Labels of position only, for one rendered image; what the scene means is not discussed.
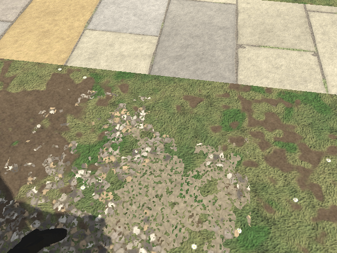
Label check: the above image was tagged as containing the left robot hand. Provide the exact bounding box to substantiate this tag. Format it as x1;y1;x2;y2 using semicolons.
7;228;67;253

